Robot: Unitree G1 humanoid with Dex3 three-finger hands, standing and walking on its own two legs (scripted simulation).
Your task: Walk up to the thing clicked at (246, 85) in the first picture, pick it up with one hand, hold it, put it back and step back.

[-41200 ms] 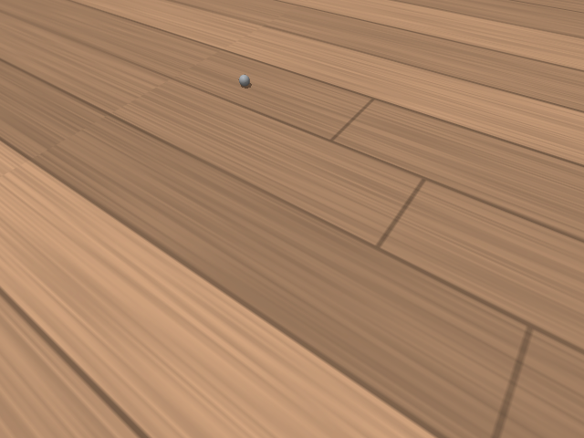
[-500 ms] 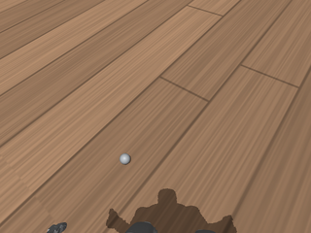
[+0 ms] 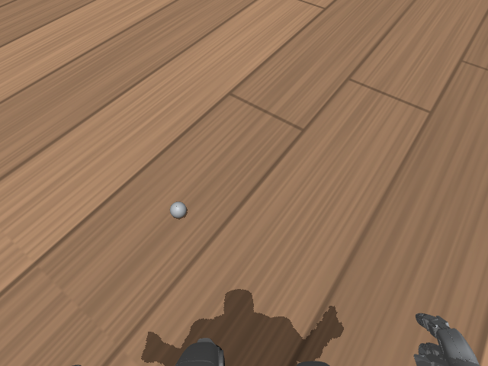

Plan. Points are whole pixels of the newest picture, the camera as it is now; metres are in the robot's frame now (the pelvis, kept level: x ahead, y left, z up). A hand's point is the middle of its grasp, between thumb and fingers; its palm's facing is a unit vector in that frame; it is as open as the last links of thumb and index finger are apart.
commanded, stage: step back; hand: left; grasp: from above
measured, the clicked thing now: (178, 209) +0.76 +0.32 -0.72
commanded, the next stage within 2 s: stand in 1.80 s
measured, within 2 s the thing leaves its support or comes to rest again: neither
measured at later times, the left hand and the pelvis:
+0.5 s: hand out of the picture -0.06 +0.25 -0.13, palm faces +0.08 -0.92 -0.38, open 7.3 cm; pelvis -0.17 -0.02 +0.01, yaw +5 degrees
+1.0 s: hand out of the picture -0.25 +0.23 -0.13, palm faces +0.09 -0.91 -0.42, open 7.4 cm; pelvis -0.28 -0.05 +0.01, yaw +5 degrees
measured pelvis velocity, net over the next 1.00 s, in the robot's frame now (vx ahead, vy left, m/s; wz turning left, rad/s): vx -0.28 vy -0.05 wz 0.09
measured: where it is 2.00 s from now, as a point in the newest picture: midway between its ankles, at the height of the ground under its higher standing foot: outside the picture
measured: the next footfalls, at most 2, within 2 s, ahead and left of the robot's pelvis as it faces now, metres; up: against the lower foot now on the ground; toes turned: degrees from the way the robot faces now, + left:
right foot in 0.02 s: +0.00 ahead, -0.14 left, +0.00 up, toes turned +2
left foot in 0.36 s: -0.11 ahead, +0.10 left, +0.00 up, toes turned +4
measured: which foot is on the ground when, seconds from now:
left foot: down 0.00-0.04, up 0.06-0.34, down 0.36-0.72, up 0.74-0.94, down 0.96-1.00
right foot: up 0.00-0.00, down 0.02-0.38, up 0.40-0.66, down 0.68-1.00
